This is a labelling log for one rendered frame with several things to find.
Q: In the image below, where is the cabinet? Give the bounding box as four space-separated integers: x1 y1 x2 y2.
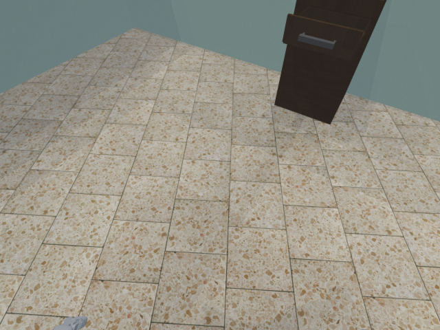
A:
274 0 386 124

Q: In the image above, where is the drawer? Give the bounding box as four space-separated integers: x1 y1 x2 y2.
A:
283 6 371 61

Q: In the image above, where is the handle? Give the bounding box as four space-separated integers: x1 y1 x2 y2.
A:
298 32 336 50

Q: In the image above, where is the left robot hand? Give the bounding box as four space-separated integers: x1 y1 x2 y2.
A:
52 316 87 330

